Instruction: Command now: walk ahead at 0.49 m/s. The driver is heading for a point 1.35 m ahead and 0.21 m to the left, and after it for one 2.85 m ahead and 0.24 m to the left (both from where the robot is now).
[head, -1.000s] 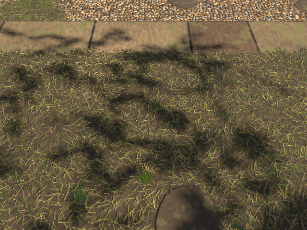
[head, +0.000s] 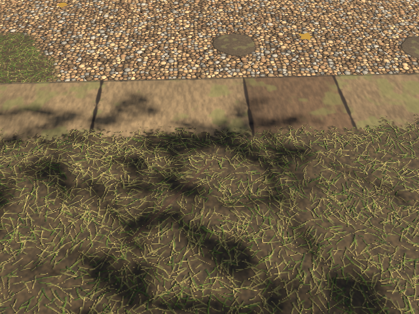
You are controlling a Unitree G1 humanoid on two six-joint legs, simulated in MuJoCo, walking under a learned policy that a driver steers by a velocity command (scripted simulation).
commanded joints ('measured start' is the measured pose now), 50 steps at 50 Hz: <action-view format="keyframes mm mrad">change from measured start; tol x32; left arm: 1 34 47 14 -42 13 3 7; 50 166 71 36 50 3 24 12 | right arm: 1 -40 -132 -21 -54 1 -18 -20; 50 -172 -88 -25 -118 -11 5 -2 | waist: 1 46 76 55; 17 148 -222 -393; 50 61 105 -98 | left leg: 1 -107 278 -206 -206 73 171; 13 193 344 -182 0 234 84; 15 30 235 -85 425 365 25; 18 -629 107 -186 1062 -362 -23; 39 -521 171 -72 239 112 -22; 43 146 181 -99 243 265 78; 45 568 519 -720 113 536 301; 50 -42 332 -207 2 632 143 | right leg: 1 -21 -42 1 -140 162 27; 12 65 50 -52 -624 135 -12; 15 619 22 -3 -637 124 -110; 17 1075 -283 690 -834 -66 -303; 23 502 -91 147 -979 195 -178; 38 743 -134 16 -964 278 -144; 42 729 -74 -39 -654 724 -86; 45 75 217 71 212 -423 50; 50 185 31 1 31 -191 45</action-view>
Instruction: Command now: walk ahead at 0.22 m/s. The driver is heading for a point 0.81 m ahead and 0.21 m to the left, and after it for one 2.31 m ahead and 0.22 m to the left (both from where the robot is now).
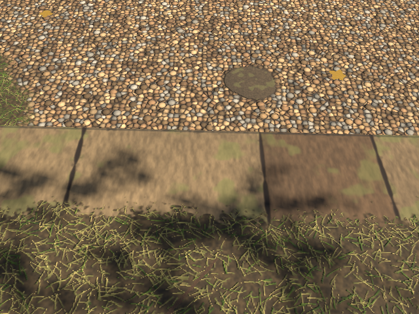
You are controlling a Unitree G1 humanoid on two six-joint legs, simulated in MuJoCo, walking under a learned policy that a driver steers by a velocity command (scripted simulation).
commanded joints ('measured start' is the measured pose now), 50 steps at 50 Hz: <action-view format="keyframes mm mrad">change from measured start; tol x16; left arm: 1 118 28 18 -19 10 24 16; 42 -216 7 21 15 -10 4 1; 50 258 130 64 139 23 -34 -5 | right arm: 1 18 -72 -7 -14 -21 -12 0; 41 225 -164 -37 188 37 47 -70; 50 64 -61 -21 55 51 9 -54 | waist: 1 42 98 -146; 12 22 104 -102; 16 -81 -131 -94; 35 -14 29 -78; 41 -58 200 150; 47 92 116 31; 49 160 -305 -93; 50 132 -201 -74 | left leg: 1 117 250 -169 -183 680 185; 6 106 212 -72 -197 675 168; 16 35 32 -57 -103 -151 6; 32 164 58 -43 -49 42 -23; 36 152 50 -42 -69 -227 -6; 39 131 184 -245 -191 -649 98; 42 182 378 -522 -288 -560 207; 47 -7 178 -277 -95 -190 87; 49 -338 -37 -45 495 -327 -30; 50 -404 -3 -178 716 -444 -18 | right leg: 1 1 -69 13 -56 95 7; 14 271 -76 17 -775 494 -23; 34 273 -31 -5 -722 507 -46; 38 121 43 -74 -641 -80 -61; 43 -144 -20 -50 -377 -19 -86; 47 380 42 -105 -708 234 -60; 50 630 -409 607 -988 23 -268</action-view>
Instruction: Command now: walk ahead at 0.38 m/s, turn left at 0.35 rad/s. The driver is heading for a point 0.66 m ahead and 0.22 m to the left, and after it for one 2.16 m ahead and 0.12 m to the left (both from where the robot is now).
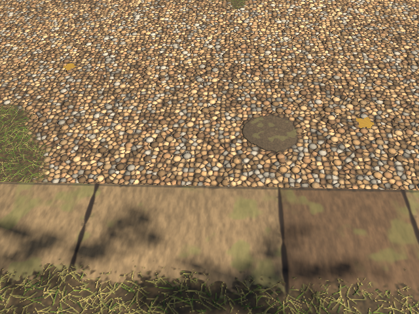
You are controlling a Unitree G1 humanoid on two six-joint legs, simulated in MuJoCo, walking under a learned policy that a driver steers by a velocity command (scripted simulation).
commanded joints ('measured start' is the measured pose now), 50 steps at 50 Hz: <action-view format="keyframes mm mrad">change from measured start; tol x32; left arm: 1 241 104 7 27 14 -14 6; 44 -342 119 -17 -386 13 -40 -28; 50 131 271 27 -299 28 -46 -30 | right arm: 1 -153 -85 -19 -138 23 -43 4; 18 -481 -17 -11 -328 -7 -1 87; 25 16 -285 -104 -268 -27 3 52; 50 28 -132 -25 -291 -55 -20 1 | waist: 1 92 -184 46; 50 110 -41 -316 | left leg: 1 -613 14 -104 478 -18 51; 17 -520 66 116 -58 435 62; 22 -21 -91 212 -144 310 171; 25 655 338 -823 -462 50 450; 32 -28 139 -273 -577 457 285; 47 252 172 -284 -375 701 175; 50 -7 24 -142 175 746 94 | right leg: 1 389 -417 619 -375 -148 -184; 16 289 -281 -99 -434 451 -74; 22 298 -285 -174 82 1146 -30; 23 91 -243 -168 356 918 12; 24 -340 -62 -120 755 -162 60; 25 -469 28 146 930 -293 50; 46 -345 -18 110 -106 312 20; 50 377 -181 320 -55 388 -190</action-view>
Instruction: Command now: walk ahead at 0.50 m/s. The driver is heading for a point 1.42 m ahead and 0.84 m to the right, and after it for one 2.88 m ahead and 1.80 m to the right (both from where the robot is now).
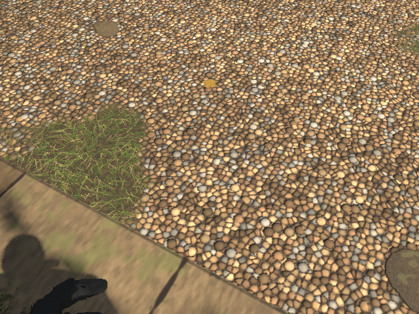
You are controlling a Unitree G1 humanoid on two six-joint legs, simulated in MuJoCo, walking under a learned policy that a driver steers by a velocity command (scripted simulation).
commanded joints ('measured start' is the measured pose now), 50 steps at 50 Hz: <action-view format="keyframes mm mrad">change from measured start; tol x32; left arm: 1 404 268 83 50 -4 5 -8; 44 0 83 22 -241 -33 102 -31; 50 388 383 124 -173 -32 116 3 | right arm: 1 128 -23 13 -65 0 -34 12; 18 -436 -76 9 -253 5 -74 25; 50 6 -61 16 -174 -34 -47 11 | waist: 1 133 -306 -406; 5 115 22 -22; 22 43 -112 -66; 25 3 291 -286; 44 -3 70 73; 50 106 -275 -292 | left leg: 1 -554 -13 60 730 20 -50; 22 -150 106 95 -125 411 -62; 25 372 535 -594 -210 33 184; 31 -85 343 -60 -347 351 98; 43 40 364 265 -344 586 56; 48 28 333 380 133 1150 -16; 50 -676 87 282 782 -92 -114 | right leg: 1 889 -402 690 -75 -72 -328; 20 286 -176 418 -155 -78 -128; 26 -366 -48 178 775 -469 30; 45 -173 -89 -34 174 -68 -12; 48 243 36 -102 85 -92 -95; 50 864 -334 678 -26 -205 -337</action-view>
